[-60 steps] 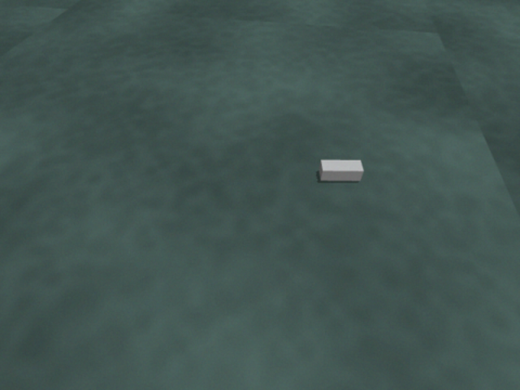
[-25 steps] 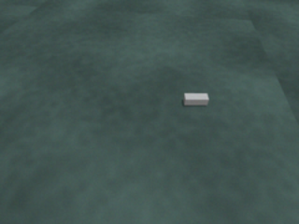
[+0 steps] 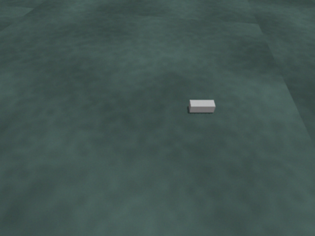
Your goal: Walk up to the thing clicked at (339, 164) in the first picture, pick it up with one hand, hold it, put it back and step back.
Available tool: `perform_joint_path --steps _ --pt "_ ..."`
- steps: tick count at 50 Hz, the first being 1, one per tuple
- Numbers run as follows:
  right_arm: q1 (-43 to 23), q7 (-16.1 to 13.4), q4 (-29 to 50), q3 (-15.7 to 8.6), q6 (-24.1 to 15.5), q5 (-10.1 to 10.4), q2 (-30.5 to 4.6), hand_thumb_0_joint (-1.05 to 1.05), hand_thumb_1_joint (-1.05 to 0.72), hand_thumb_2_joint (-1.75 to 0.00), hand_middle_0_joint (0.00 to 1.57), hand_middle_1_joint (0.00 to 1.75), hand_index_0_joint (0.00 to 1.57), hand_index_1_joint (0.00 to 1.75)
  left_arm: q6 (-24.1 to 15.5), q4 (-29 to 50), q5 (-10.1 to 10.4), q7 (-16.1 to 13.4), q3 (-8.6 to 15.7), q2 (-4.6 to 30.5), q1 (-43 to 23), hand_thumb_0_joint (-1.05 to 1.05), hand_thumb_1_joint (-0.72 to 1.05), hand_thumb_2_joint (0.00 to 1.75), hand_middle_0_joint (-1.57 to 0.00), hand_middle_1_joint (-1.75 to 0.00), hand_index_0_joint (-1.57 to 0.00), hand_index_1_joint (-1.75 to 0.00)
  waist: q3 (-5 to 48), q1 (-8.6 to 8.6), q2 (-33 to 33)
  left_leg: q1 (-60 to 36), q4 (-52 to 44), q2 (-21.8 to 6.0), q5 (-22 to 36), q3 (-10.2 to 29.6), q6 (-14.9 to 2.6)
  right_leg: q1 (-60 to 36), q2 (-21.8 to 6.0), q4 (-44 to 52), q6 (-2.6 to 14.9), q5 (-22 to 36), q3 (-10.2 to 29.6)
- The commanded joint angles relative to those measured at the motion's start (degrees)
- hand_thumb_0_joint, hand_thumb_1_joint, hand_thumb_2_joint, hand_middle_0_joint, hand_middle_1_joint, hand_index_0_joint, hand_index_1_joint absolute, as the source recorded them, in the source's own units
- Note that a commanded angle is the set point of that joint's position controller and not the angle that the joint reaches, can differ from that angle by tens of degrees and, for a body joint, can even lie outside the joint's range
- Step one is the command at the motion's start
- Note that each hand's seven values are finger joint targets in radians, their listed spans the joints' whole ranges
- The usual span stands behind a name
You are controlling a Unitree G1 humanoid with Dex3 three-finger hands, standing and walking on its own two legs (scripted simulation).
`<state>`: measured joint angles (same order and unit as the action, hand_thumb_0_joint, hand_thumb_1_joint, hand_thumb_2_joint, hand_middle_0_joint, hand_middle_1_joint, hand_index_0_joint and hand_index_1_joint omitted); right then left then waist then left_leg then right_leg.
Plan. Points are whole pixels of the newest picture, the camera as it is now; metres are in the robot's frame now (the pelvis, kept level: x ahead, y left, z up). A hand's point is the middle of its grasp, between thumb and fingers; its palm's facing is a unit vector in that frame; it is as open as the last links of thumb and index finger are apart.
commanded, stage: walk up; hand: left
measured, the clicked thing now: (201, 106) +1.25 -0.39 -0.74
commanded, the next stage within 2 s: none
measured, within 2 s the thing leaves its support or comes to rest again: neither
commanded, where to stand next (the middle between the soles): +0.85 -0.57 m, yaw +0 degrees
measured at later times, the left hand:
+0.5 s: hand (124, 217) +0.20 +0.11 -0.14, palm faces -0.02 -0.94 -0.33, open 7.4 cm
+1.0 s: hand (154, 142) +0.47 +0.02 -0.15, palm faces -0.15 -0.93 -0.33, open 7.4 cm
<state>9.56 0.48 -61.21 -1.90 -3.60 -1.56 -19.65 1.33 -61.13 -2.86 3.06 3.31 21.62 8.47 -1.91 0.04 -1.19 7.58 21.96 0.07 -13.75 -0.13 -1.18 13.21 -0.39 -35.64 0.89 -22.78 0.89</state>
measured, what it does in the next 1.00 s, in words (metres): walks ahead: right foot, then left foot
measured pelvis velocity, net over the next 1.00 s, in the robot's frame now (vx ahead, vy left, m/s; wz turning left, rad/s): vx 0.34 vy -0.24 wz -0.09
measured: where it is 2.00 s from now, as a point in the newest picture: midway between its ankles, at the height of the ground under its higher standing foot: (226, 166)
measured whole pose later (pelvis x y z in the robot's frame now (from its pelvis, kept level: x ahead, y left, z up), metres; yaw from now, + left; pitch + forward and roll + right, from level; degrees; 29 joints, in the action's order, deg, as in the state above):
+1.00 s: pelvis +0.34 -0.24 -0.02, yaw -5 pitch -3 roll +2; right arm 23.1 -0.4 -49.3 -2.7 -7.2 -1.0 -24.5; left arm 1.2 -46.4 -1.1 6.7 5.9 26.7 12.1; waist -5.7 -1.5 -5.0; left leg 7.4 31.4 -6.5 -20.0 -5.9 3.3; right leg 30.9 -6.5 -46.5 0.4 -15.1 3.7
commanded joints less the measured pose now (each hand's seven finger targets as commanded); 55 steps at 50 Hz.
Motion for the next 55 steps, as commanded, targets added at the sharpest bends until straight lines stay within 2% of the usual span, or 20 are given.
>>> perform_joint_path --steps 1,10,13,14,15,16,17,20,22,29,32,34,35,36,37,40,45,52,54,55 --pt "5.18 -2.02 4.07 -7.13 -2.41 -0.15 -22.68 0.00 -0.90 -0.90 0.20 0.30 0.20 0.30 -0.97 9.50 -0.38 1.99 4.61 13.31 -5.69 0.00 0.90 0.90 -0.20 -0.30 -0.20 -0.30 -3.41 -1.95 3.76 -7.46 -13.48 -22.75 -24.85 25.86 -11.20 27.08 -5.17 -18.84 1.21 -0.70 11.35" --pt "0.05 -1.09 9.45 -7.50 -2.92 -1.15 -21.49 0.00 -0.90 -0.90 0.20 0.30 0.20 0.30 -1.27 11.43 0.32 4.90 5.42 13.05 -3.64 0.00 0.90 0.90 -0.20 -0.30 -0.20 -0.30 -4.20 0.59 11.79 9.09 -7.95 -14.02 -12.65 3.74 -7.55 5.16 -5.23 -2.78 -0.54 6.84 -0.15" --pt "-1.77 -1.52 9.78 -6.88 -2.06 -1.06 -20.15 0.00 -0.90 -0.90 0.20 0.30 0.20 0.30 -1.82 7.31 0.43 4.08 6.93 15.13 9.63 0.00 0.90 0.90 -0.20 -0.30 -0.20 -0.30 0.77 7.55 3.47 18.37 11.03 -11.28 -11.23 -1.18 -5.20 -13.67 -2.21 -0.44 0.07 9.12 -4.23" --pt "0.71 -1.79 9.80 -5.49 -1.88 -1.17 -16.58 0.00 -0.90 -0.90 0.20 0.30 0.20 0.30 -2.39 5.47 0.16 3.15 8.22 18.45 17.73 0.00 0.90 0.90 -0.20 -0.30 -0.20 -0.30 4.34 11.11 -8.56 24.36 29.30 -6.57 -10.09 -5.18 -3.82 -22.02 -1.40 2.97 1.31 2.02 -1.45" --pt "3.35 -1.54 11.36 -3.47 -1.94 -0.09 -11.30 0.00 -0.90 -0.90 0.20 0.30 0.20 0.30 -2.69 5.81 -0.25 2.13 9.72 23.56 21.50 0.00 0.90 0.90 -0.20 -0.30 -0.20 -0.30 3.33 12.15 -25.40 34.03 45.19 2.35 -22.52 -3.74 -1.83 -20.63 -12.18 17.50 4.07 -18.20 20.41" --pt "4.39 -1.70 11.82 -4.64 -1.52 0.89 -16.15 0.00 -0.90 -0.90 0.20 0.30 0.20 0.30 -2.46 8.65 0.53 2.11 9.30 25.08 15.38 0.00 0.90 0.90 -0.20 -0.30 -0.20 -0.30 1.82 8.16 -21.81 32.51 50.51 2.50 -20.76 1.76 -1.34 -12.82 -19.07 29.72 9.44 -28.52 39.06" --pt "5.72 -1.75 10.77 -5.58 -1.52 0.49 -19.40 0.00 -0.90 -0.90 0.20 0.30 0.20 0.30 -2.37 11.82 1.16 1.99 9.04 25.22 7.75 0.00 0.90 0.90 -0.20 -0.30 -0.20 -0.30 -1.61 4.70 -15.54 29.69 51.84 -1.48 -17.70 3.12 -1.49 -5.06 -21.78 30.94 12.74 -32.52 42.69" --pt "10.59 -0.91 7.22 -5.23 -1.24 2.14 -18.88 0.00 -0.90 -0.90 0.20 0.30 0.20 0.30 -3.02 14.22 1.67 1.05 7.23 18.97 1.45 0.00 0.90 0.90 -0.20 -0.30 -0.20 -0.30 -4.07 -0.05 -9.57 23.62 45.76 -6.11 -8.82 3.99 -2.14 2.98 -13.71 24.28 8.90 -17.53 20.99" --pt "12.62 -0.32 7.11 -5.24 -1.01 1.56 -18.04 0.00 -0.90 -0.90 0.20 0.30 0.20 0.30 -3.41 14.62 1.39 1.11 6.52 17.02 1.93 0.00 0.90 0.90 -0.20 -0.30 -0.20 -0.30 -3.75 -0.08 -9.08 20.26 41.54 -5.61 -5.99 1.65 -1.53 5.42 -10.85 23.70 9.14 -12.62 14.97" --pt "6.61 0.35 12.43 -5.00 -2.64 0.72 -15.92 0.00 -0.90 -0.90 0.20 0.30 0.20 0.30 -3.78 18.35 0.84 1.79 5.57 15.34 6.42 0.00 0.90 0.90 -0.20 -0.30 -0.20 -0.30 -1.85 3.44 -3.72 17.00 16.80 -4.51 -2.91 -2.42 0.66 0.17 -11.90 20.65 12.57 -1.06 10.75" --pt "12.47 -0.49 11.39 -5.77 -3.59 0.56 -15.45 0.00 -0.90 -0.90 0.20 0.30 0.20 0.30 -3.02 19.87 1.07 2.21 4.93 15.13 4.14 0.00 0.90 0.90 -0.20 -0.30 -0.20 -0.30 -0.37 -0.55 -0.33 1.81 9.20 -2.06 5.87 -6.05 -0.01 8.56 -9.55 12.84 10.60 -3.31 5.60" --pt "21.92 -2.03 9.99 -7.56 -4.31 -0.32 -20.64 0.00 -0.90 -0.90 0.20 0.30 0.20 0.30 -3.01 21.12 1.14 2.32 3.30 10.11 6.43 0.00 0.90 0.90 -0.20 -0.30 -0.20 -0.30 5.33 -5.47 11.71 -16.09 2.09 -8.14 -7.19 6.64 -3.68 19.93 -1.87 -10.66 6.66 4.88 -1.00" --pt "22.72 -2.58 11.64 -8.47 -4.53 -1.04 -24.98 0.00 -0.90 -0.90 0.20 0.30 0.20 0.30 -2.96 21.25 1.10 2.27 2.66 7.21 9.49 0.00 0.90 0.90 -0.20 -0.30 -0.20 -0.30 5.75 -4.21 18.22 -18.67 -5.87 -23.00 -24.91 34.14 -8.35 30.96 4.40 -23.98 3.03 -7.18 -1.35" --pt "17.20 -2.72 14.21 -8.73 -4.38 0.16 -25.92 0.00 -0.90 -0.90 0.20 0.30 0.20 0.30 -1.83 19.54 0.46 1.83 4.38 14.32 10.47 0.00 0.90 0.90 -0.20 -0.30 -0.20 -0.30 3.35 -3.27 8.06 -11.12 -10.56 -27.72 -36.10 41.52 -12.60 30.05 1.27 -29.32 2.42 -6.97 5.47" --pt "15.14 -2.66 14.39 -8.45 -4.29 1.37 -25.32 0.00 -0.90 -0.90 0.20 0.30 0.20 0.30 -1.70 19.45 0.46 1.77 5.18 17.52 9.38 0.00 0.90 0.90 -0.20 -0.30 -0.20 -0.30 0.05 -2.68 6.51 -9.14 -10.20 -29.28 -32.94 40.83 -15.17 30.12 -1.97 -31.34 2.18 -4.87 8.07" --pt "13.71 -2.47 15.02 -6.26 -4.72 1.16 -19.97 0.00 -0.90 -0.90 0.20 0.30 0.20 0.30 -2.60 17.70 0.94 1.54 5.22 15.49 8.27 0.00 0.90 0.90 -0.20 -0.30 -0.20 -0.30 -1.98 -1.16 2.81 -3.44 -5.82 -20.39 -3.25 19.07 -11.09 25.60 -3.25 -28.78 0.44 0.85 9.08" --pt "13.57 -2.03 15.66 -6.18 -5.04 1.13 -21.64 0.00 -0.90 -0.90 0.20 0.30 0.20 0.30 -2.04 19.72 1.66 3.07 4.46 12.41 5.07 0.00 0.90 0.90 -0.20 -0.30 -0.20 -0.30 -3.10 -0.62 10.87 -0.69 -1.70 -17.67 21.65 3.25 -11.40 22.24 -5.45 -17.49 -1.26 4.88 2.91" --pt "6.95 -2.04 16.82 -6.84 -3.96 0.98 -24.70 0.00 -0.90 -0.90 0.20 0.30 0.20 0.30 -1.39 17.50 2.10 4.45 5.90 13.10 5.36 0.00 0.90 0.90 -0.20 -0.30 -0.20 -0.30 0.79 3.29 12.02 14.42 2.06 -16.66 0.70 -0.87 -7.36 -2.13 -4.30 -4.57 0.96 13.76 -4.88" --pt "8.60 -2.38 16.63 -5.68 -3.28 0.52 -20.70 0.00 -0.90 -0.90 0.20 0.30 0.20 0.30 -2.03 13.97 1.94 3.58 7.87 16.78 15.01 0.00 0.90 0.90 -0.20 -0.30 -0.20 -0.30 6.96 7.98 -1.40 15.35 24.87 -11.67 4.57 -4.79 -4.80 -14.04 -1.62 0.45 1.45 8.21 -3.93" --pt "12.51 -2.34 16.39 -4.08 -2.98 0.68 -16.34 0.00 -0.90 -0.90 0.20 0.30 0.20 0.30 -2.64 13.05 1.16 2.59 9.31 20.59 19.59 0.00 0.90 0.90 -0.20 -0.30 -0.20 -0.30 7.63 10.26 -15.30 24.23 41.45 -5.84 -1.23 -6.86 -3.22 -19.09 -5.31 7.61 2.61 -4.23 4.36"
